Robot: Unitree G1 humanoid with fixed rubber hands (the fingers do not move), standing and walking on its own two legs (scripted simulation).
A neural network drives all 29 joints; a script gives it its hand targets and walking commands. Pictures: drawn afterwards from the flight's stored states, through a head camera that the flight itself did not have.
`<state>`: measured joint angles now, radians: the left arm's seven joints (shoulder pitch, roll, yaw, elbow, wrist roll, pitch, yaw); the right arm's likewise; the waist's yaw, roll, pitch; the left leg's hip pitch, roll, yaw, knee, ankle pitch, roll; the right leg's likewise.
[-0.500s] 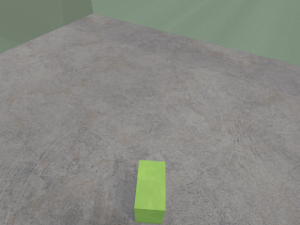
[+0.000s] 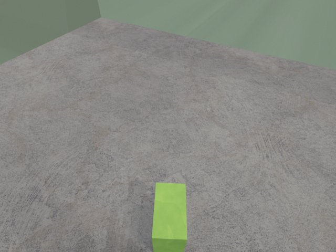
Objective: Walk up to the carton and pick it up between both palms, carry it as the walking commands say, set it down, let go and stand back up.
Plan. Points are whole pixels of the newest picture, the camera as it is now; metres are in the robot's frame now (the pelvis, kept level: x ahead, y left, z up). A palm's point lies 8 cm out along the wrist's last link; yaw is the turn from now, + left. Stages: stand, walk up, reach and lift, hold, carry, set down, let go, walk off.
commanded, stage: stand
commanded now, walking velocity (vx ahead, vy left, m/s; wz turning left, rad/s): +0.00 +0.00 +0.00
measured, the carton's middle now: (169, 218) +0.44 -0.02 -0.65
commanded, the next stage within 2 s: reach and lift in 0.28 s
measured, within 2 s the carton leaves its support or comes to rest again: neither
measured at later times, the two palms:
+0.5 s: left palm out of the picture +0.15 +0.22 -0.13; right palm out of the picture +0.15 -0.23 -0.13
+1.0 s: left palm out of the picture +0.16 +0.19 -0.18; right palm out of the picture +0.15 -0.22 -0.17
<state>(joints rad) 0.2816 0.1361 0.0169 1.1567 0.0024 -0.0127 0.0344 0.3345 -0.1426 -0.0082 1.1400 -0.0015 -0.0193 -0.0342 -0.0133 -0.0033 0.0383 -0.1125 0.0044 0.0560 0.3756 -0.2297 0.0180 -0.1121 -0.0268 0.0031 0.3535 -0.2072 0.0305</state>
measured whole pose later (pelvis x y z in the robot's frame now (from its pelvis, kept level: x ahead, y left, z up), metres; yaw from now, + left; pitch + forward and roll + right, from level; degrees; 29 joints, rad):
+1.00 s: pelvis -0.07 -0.01 -0.07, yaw +2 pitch +16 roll -1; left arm -0.11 0.13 0.07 0.47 0.06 0.47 -0.03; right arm -0.07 -0.10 -0.10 0.42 -0.01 0.47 -0.02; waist -0.04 0.02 0.01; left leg -0.89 0.00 -0.02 0.97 -0.36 0.00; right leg -0.87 0.00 0.01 0.95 -0.36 0.02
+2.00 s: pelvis -0.08 -0.02 -0.13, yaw +2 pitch +44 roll -1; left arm -1.18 0.20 0.27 0.89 0.07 0.14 0.08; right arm -1.08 -0.15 -0.34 0.77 -0.03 0.12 -0.11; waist -0.04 0.02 -0.01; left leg -1.55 -0.02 -0.05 1.10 -0.32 -0.01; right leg -1.54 0.02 0.03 1.09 -0.32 0.03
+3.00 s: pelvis -0.14 -0.02 -0.35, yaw +1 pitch +31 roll -1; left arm -1.52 0.34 0.08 0.98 -0.16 0.16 0.17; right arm -1.42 -0.29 -0.17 0.88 0.17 0.15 -0.18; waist -0.04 0.01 0.52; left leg -2.00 -0.07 -0.06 2.02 -0.56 -0.04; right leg -1.99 0.08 0.05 2.00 -0.56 0.07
